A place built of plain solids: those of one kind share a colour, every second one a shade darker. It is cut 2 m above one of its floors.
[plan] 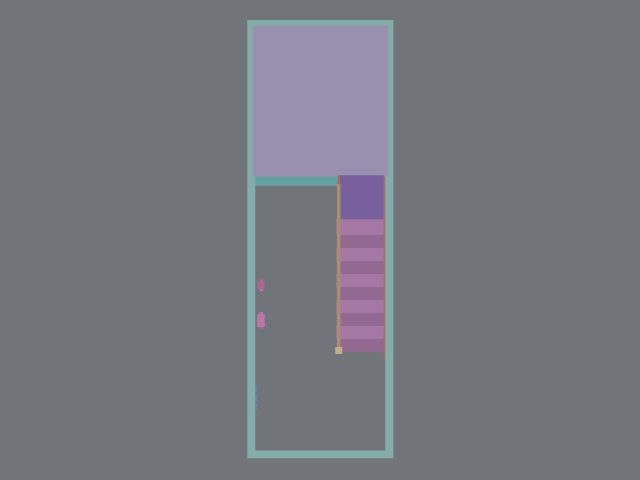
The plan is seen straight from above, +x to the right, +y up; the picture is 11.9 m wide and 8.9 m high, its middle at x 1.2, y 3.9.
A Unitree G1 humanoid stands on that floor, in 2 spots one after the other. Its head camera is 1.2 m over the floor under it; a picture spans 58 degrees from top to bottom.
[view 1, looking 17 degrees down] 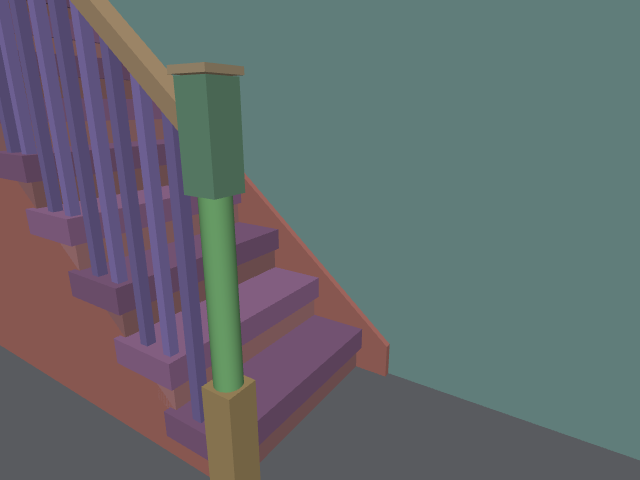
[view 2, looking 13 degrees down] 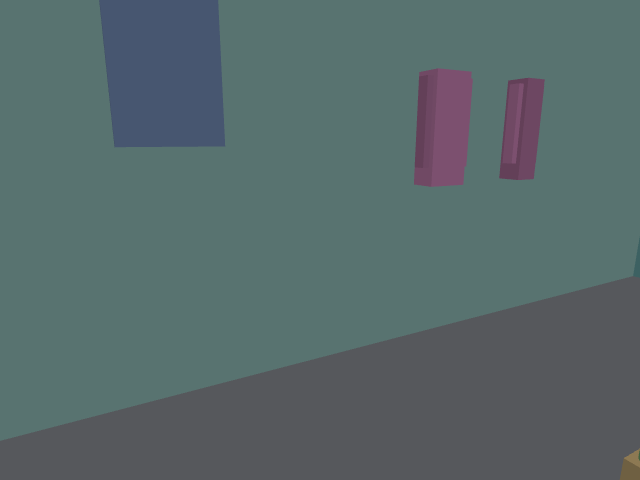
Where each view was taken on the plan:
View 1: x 0.75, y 1.00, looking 33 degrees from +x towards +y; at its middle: wall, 2.07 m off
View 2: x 1.97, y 0.65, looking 152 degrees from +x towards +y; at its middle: wall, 2.30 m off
